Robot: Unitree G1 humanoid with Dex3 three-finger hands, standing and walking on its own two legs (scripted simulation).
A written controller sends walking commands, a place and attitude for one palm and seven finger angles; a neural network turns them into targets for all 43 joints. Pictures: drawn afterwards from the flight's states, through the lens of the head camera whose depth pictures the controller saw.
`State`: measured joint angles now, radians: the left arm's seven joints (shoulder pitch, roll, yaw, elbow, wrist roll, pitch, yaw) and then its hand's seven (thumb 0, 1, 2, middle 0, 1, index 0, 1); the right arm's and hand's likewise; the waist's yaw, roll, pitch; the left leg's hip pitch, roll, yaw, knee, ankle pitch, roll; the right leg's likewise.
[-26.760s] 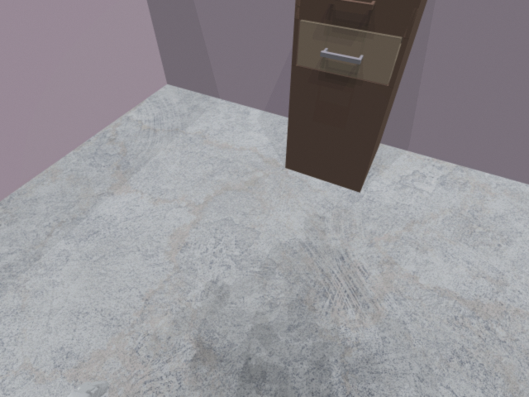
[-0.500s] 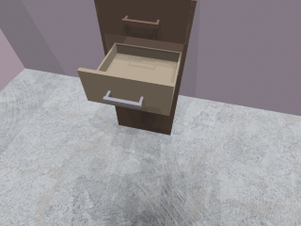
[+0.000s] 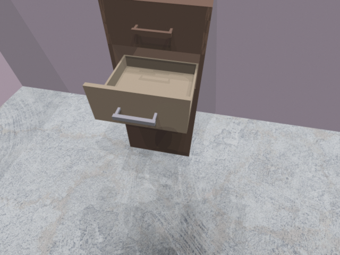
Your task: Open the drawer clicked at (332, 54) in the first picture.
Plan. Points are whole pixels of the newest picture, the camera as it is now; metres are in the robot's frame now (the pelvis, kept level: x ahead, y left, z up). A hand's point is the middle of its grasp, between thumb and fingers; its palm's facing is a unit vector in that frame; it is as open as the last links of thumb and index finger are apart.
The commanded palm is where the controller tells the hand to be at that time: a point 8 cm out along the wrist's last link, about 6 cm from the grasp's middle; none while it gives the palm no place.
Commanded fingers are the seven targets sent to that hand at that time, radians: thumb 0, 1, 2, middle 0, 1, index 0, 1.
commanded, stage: look to check the result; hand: left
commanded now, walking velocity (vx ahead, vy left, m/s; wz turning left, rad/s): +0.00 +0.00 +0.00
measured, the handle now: (135, 116) +0.58 +0.16 -0.07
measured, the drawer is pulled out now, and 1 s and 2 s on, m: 0.30 0.30 0.30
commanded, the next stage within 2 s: stand and wait in 0.56 s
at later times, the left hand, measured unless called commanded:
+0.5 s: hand out of the picture -0.01 +0.16 -0.18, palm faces +0.04 -0.98 -0.18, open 7.3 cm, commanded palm none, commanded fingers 0.00 0.90 0.90 -0.20 -0.30 -0.20 -0.30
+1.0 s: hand out of the picture +0.02 +0.16 -0.17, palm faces +0.03 -0.98 -0.20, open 7.3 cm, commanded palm none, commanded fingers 0.00 0.90 0.90 -0.20 -0.30 -0.20 -0.30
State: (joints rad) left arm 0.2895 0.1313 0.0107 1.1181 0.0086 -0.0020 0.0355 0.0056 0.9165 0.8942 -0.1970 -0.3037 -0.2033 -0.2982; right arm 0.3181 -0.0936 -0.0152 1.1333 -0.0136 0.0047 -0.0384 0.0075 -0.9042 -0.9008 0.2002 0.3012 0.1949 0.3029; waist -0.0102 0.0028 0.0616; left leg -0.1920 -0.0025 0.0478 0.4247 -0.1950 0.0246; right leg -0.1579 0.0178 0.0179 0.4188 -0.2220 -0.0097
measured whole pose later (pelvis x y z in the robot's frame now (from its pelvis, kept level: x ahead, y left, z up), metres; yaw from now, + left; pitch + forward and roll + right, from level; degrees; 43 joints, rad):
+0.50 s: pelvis +0.01 +0.00 +0.00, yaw +0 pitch -2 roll +0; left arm 0.28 0.13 0.01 1.13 0.01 0.00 0.04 0.00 0.91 0.89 -0.20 -0.30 -0.20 -0.30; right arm 0.27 -0.12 -0.02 1.13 -0.01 0.00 -0.04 0.01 -0.91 -0.90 0.20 0.30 0.19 0.30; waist 0.00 0.01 0.08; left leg -0.17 0.00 0.05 0.41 -0.20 0.02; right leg -0.14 0.02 0.02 0.40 -0.22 -0.01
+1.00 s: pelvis +0.01 -0.01 +0.00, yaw +0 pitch -2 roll +0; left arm 0.24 0.15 0.02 1.13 0.01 -0.01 0.03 0.00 0.91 0.89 -0.20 -0.30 -0.20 -0.30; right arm 0.25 -0.13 -0.02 1.13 -0.01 0.00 -0.04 0.01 -0.90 -0.90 0.20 0.30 0.19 0.30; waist -0.01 0.01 0.09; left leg -0.16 0.01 0.04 0.39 -0.20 0.00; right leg -0.12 0.03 0.01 0.38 -0.22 -0.03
